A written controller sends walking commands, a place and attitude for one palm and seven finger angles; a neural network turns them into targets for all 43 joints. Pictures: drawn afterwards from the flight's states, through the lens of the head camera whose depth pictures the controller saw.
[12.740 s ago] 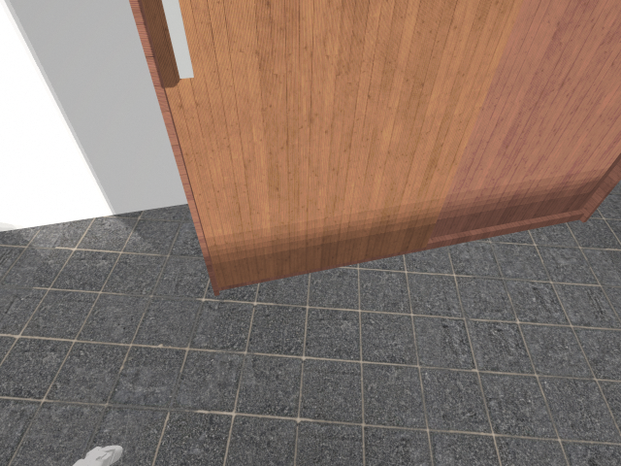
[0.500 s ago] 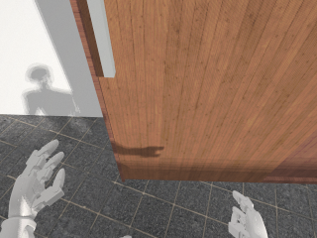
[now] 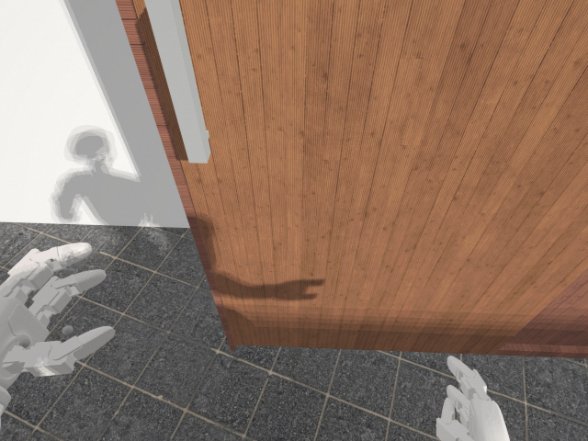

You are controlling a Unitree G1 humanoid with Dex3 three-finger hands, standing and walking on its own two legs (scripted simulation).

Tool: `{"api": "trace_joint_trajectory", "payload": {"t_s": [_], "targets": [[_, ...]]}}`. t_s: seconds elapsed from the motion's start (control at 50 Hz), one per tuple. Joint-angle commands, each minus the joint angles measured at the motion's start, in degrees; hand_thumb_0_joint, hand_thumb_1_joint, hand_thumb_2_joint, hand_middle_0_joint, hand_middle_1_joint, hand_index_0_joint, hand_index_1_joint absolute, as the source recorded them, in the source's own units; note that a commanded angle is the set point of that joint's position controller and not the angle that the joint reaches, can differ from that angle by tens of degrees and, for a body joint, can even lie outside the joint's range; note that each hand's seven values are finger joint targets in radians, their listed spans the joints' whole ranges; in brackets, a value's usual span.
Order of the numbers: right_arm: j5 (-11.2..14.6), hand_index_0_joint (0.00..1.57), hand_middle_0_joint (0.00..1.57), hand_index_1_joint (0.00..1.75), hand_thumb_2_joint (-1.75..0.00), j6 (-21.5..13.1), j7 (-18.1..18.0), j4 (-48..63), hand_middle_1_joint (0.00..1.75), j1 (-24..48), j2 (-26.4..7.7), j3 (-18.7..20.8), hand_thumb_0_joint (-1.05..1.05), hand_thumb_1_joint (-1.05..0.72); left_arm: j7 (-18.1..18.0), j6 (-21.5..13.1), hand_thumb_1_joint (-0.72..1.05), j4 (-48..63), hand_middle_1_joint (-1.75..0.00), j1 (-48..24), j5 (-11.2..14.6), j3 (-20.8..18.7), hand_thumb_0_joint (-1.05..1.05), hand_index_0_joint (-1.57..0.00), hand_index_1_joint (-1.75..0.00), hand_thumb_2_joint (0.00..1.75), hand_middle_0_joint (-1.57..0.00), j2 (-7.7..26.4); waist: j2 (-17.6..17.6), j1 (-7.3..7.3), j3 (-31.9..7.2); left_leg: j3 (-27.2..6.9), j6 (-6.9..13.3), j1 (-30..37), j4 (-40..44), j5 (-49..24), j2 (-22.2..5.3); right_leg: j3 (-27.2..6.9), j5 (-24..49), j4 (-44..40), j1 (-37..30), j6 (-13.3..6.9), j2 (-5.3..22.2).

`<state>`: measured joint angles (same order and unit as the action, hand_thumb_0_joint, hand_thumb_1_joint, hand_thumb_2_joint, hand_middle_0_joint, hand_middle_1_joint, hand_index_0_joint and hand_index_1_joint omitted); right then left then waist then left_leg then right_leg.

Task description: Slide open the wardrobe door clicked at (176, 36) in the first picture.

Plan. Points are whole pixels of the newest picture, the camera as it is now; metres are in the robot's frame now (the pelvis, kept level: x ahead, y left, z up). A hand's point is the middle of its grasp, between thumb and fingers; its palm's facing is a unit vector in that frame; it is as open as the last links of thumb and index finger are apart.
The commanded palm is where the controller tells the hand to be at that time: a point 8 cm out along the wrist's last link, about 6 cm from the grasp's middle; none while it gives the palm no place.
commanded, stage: raise the hand with hooked fingers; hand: left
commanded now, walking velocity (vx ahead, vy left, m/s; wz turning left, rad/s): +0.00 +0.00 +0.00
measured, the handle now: (187, 82) +0.51 +0.18 +0.24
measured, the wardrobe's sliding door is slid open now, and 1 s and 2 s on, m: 0.00 0.00 0.00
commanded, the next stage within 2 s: move the hooked fingers beside the handle in 1.30 s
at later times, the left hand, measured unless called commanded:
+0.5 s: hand out of the picture +0.23 +0.30 +0.20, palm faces +0.11 -0.99 -0.10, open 13.6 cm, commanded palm +0.20 +0.34 +0.22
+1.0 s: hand (1, 195) +0.27 +0.28 +0.26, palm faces +0.05 -0.99 -0.12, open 14.0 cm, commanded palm +0.23 +0.33 +0.27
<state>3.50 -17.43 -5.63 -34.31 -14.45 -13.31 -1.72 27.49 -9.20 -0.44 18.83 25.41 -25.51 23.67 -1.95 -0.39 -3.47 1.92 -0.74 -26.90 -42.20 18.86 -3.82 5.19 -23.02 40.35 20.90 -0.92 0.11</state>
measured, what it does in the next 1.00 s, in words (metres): stands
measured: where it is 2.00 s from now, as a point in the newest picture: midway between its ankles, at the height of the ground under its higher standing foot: outside the picture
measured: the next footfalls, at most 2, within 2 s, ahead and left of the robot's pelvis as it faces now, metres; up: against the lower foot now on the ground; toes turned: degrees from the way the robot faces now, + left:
none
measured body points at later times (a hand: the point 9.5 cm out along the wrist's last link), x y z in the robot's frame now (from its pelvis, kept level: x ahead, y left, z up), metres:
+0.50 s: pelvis -0.01 +0.02 +0.02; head -0.03 +0.00 +0.47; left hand +0.22 +0.35 +0.21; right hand +0.20 -0.19 -0.04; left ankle +0.03 +0.13 -0.72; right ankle -0.02 -0.10 -0.72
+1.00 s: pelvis -0.01 +0.00 +0.03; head -0.04 -0.02 +0.47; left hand +0.26 +0.34 +0.26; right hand +0.20 -0.21 -0.04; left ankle +0.03 +0.13 -0.72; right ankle -0.02 -0.10 -0.72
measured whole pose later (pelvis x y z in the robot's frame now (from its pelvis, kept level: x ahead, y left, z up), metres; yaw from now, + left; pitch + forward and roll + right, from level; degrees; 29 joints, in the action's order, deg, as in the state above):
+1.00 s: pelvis -0.01 +0.00 +0.03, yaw +1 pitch -4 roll +0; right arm 6.8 -10.2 -5.1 -34.6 -10.8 -16.0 -5.8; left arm 26.9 21.6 -3.6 -13.0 19.9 -27.6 31.9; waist -3.9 -3.4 -1.3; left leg 1.9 -0.1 -11.5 -25.7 10.6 -1.6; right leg 5.8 -15.7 25.1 5.8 -0.6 1.2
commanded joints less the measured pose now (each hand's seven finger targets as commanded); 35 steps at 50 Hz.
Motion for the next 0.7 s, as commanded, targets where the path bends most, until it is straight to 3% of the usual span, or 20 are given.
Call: {"api": "trace_joint_trajectory", "payload": {"t_s": [0.0,0.02,0.04,0.08,0.14,0.16,0.2,0.24,0.26,0.3,0.34,0.38,0.44,0.46,0.52,0.54,0.56,0.62,0.64,0.68], "targets": [[0.2,0.20,0.20,0.30,-0.90,-3.8,0.0,9.0,0.30,5.0,-7.7,2.9,0.00,-0.90,-3.2,-2.7,-0.06,11.3,-0.92,-1.4,2.5,-8.0,0.00,-0.27,-0.92,0.49,-0.27,9.0,0.0,-2.92,-7.7,-2.3,2.0,9.9,6.6,-15.7,3.2,-2.0,23.8,-7.6,-1.9,2.0,-0.7],[0.5,0.20,0.20,0.30,-0.90,-3.9,-0.1,8.8,0.30,4.9,-8.1,2.9,0.00,-0.90,-3.2,-1.8,-0.08,11.1,-0.93,-3.3,1.9,-6.3,0.00,-0.27,-0.93,0.48,-0.27,8.6,-1.7,-2.25,-5.8,-2.1,2.1,10.3,7.3,-14.1,3.2,-2.0,20.8,-8.5,-0.5,1.9,-0.8],[0.4,0.20,0.20,0.30,-0.90,-3.9,-0.3,8.7,0.30,4.7,-8.3,2.8,0.00,-0.90,-3.1,-0.6,-0.10,10.7,-0.94,-4.5,1.4,-5.6,0.00,-0.27,-0.94,0.47,-0.27,8.7,-0.5,-2.39,-4.5,-2.3,2.2,10.3,8.0,-13.9,3.0,-2.0,19.8,-9.2,-1.1,1.6,-0.9],[0.7,0.20,0.20,0.30,-0.90,-3.8,-0.8,8.7,0.30,4.5,-9.0,2.7,0.00,-0.90,-2.5,1.5,-0.15,11.2,-0.98,-8.8,0.3,-4.5,0.00,-0.27,-0.98,0.45,-0.27,10.2,-0.9,-1.56,-4.9,-2.5,2.6,11.5,9.3,-12.1,3.0,-2.1,16.7,-10.6,-0.6,1.7,-0.8],[0.5,0.20,0.20,0.30,-0.90,-4.0,-1.7,8.4,0.30,5.3,-9.1,2.2,0.00,-0.90,-2.6,2.8,-0.22,16.2,-1.02,-15.8,-1.1,-5.6,0.00,-0.28,-1.02,0.42,-0.28,14.4,-1.6,-1.66,-6.2,-2.9,3.0,14.3,10.7,-12.3,2.9,-2.1,15.3,-12.1,-2.9,1.3,-0.7],[0.6,0.20,0.20,0.30,-0.90,-4.1,-1.8,8.4,0.30,5.8,-8.7,2.0,0.00,-0.90,-2.8,2.8,-0.24,18.3,-1.03,-18.2,-1.3,-6.0,0.00,-0.28,-1.03,0.41,-0.28,15.0,-3.7,-1.72,-7.1,-3.0,3.0,15.6,11.4,-12.1,3.1,-2.1,14.7,-12.6,-3.3,1.1,-0.6],[0.4,0.20,0.20,0.30,-0.90,-4.4,-2.1,8.1,0.30,6.2,-8.2,1.4,0.00,-0.90,-3.6,2.3,-0.29,20.7,-1.07,-20.7,-1.7,-7.0,0.00,-0.29,-1.07,0.39,-0.29,16.0,-4.9,-1.91,-8.4,-3.5,2.7,18.1,12.7,-12.7,3.0,-1.1,14.6,-12.9,-4.6,0.7,-0.9],[0.3,0.20,0.20,0.30,-0.90,-4.3,-2.2,7.4,0.30,6.6,-8.1,0.9,0.00,-0.90,-4.2,2.8,-0.34,19.7,-1.10,-22.3,-1.4,-8.9,0.00,-0.29,-1.10,0.37,-0.29,17.6,-5.3,-2.40,-7.5,-3.7,2.5,18.8,13.7,-12.3,2.9,-1.2,14.1,-14.2,-5.6,0.4,-1.2],[0.5,0.20,0.20,0.30,-0.90,-4.1,-2.3,7.2,0.30,6.9,-7.8,0.6,0.00,-0.90,-4.2,3.3,-0.36,18.6,-1.11,-23.1,-1.2,-8.6,0.00,-0.29,-1.11,0.36,-0.29,16.7,-5.1,-2.19,-6.4,-3.9,2.3,19.0,14.6,-12.0,2.9,-0.8,13.9,-14.6,-5.8,0.4,-1.2],[0.9,0.20,0.20,0.30,-0.90,-3.8,-2.3,7.0,0.30,7.4,-7.8,0.3,0.00,-0.90,-4.2,5.6,-0.41,15.0,-1.14,-24.4,-1.0,-8.2,0.00,-0.29,-1.14,0.34,-0.29,16.1,-6.5,-2.46,-3.6,-4.2,1.9,18.7,16.2,-9.2,2.9,-0.5,11.6,-15.7,-5.0,0.3,-1.2],[1.2,0.20,0.20,0.30,-0.90,-3.1,-2.1,6.8,0.30,7.6,-8.2,0.1,0.00,-0.90,-3.7,9.2,-0.45,10.4,-1.17,-24.5,-1.3,-8.5,0.00,-0.30,-1.17,0.32,-0.30,16.6,-5.6,-3.25,-1.8,-4.3,1.8,18.2,17.2,-8.5,3.0,-0.8,11.4,-17.1,-5.9,0.2,-1.2],[1.7,0.20,0.20,0.30,-0.90,-2.1,-2.0,7.5,0.30,8.2,-8.1,-0.3,0.00,-0.90,-3.2,13.3,-0.50,9.1,-1.20,-27.6,-1.9,-6.2,0.00,-0.30,-1.20,0.30,-0.30,15.7,-5.8,-2.81,-0.4,-4.5,1.7,18.1,18.4,-6.8,3.1,-0.7,10.3,-17.8,-5.1,0.3,-0.9],[2.1,0.20,0.20,0.30,-0.90,-1.0,-1.7,8.6,0.30,9.1,-8.3,-0.6,0.00,-0.90,-2.7,17.6,-0.50,10.0,-1.20,-32.2,-3.0,-4.6,0.00,-0.30,-1.20,0.30,-0.30,16.4,-2.6,-2.79,-1.8,-4.8,1.9,19.5,18.8,-7.8,3.2,-0.8,11.2,-18.5,-6.6,0.2,-1.0],[2.1,0.20,0.20,0.30,-0.90,-0.8,-1.6,9.1,0.30,9.5,-8.1,-0.6,0.00,-0.90,-2.7,18.0,-0.50,12.4,-1.20,-34.6,-3.2,-4.9,0.00,-0.30,-1.20,0.30,-0.30,17.4,-3.6,-2.68,-3.7,-4.6,2.1,20.7,18.8,-8.6,3.4,-1.0,11.8,-18.6,-6.9,0.2,-0.8],[1.9,0.20,0.20,0.30,-0.90,-0.6,-1.6,9.7,0.30,10.8,-7.6,-1.2,0.00,-0.90,-3.4,17.8,-0.50,16.9,-1.20,-39.9,-3.6,-7.1,0.00,-0.30,-1.20,0.30,-0.30,20.5,-4.4,-2.96,-6.9,-4.6,2.1,23.3,19.1,-9.0,3.6,-0.9,11.3,-18.9,-8.0,0.1,-0.9],[1.7,0.20,0.20,0.30,-0.90,-0.4,-1.6,9.5,0.30,11.1,-7.4,-1.4,0.00,-0.90,-3.7,17.4,-0.50,17.4,-1.20,-40.7,-3.3,-8.6,0.00,-0.30,-1.20,0.30,-0.30,22.1,-2.7,-3.24,-6.8,-4.7,2.2,23.6,19.0,-10.0,3.5,-1.1,12.2,-19.5,-9.0,-0.1,-1.0],[1.8,0.20,0.20,0.30,-0.90,-0.3,-1.6,9.4,0.30,11.3,-7.4,-1.5,0.00,-0.90,-3.8,17.3,-0.50,17.8,-1.20,-42.3,-3.5,-9.1,0.00,-0.30,-1.20,0.30,-0.30,22.5,-4.5,-3.21,-7.7,-4.6,2.2,24.2,19.4,-10.1,3.7,-1.1,12.1,-19.6,-9.1,-0.2,-1.0],[1.9,0.20,0.20,0.30,-0.90,0.0,-1.7,8.5,0.30,11.5,-7.4,-1.6,0.00,-0.90,-4.2,18.3,-0.50,14.9,-1.20,-44.8,-3.7,-10.0,0.00,-0.30,-1.20,0.30,-0.30,23.1,-6.3,-3.14,-6.5,-4.5,2.0,24.8,20.2,-9.5,3.7,-0.8,12.0,-20.1,-8.8,-0.2,-1.0],[1.9,0.20,0.20,0.30,-0.90,0.3,-1.6,8.3,0.30,11.5,-7.6,-1.6,0.00,-0.90,-4.2,19.5,-0.50,12.7,-1.20,-44.2,-3.7,-11.1,0.00,-0.30,-1.20,0.30,-0.30,24.4,-5.9,-3.88,-5.9,-4.5,2.0,24.2,20.1,-10.2,3.9,-1.2,12.7,-20.7,-9.6,-0.5,-0.9],[2.3,0.20,0.20,0.30,-0.90,0.9,-1.5,7.8,0.30,11.6,-8.0,-1.7,0.00,-0.90,-3.7,22.4,-0.50,9.1,-1.20,-46.6,-4.1,-9.4,0.00,-0.30,-1.20,0.30,-0.30,23.5,-5.2,-3.22,-4.0,-4.4,2.0,23.4,20.6,-9.6,3.8,-1.0,12.7,-21.0,-8.8,-0.2,-0.6]]}}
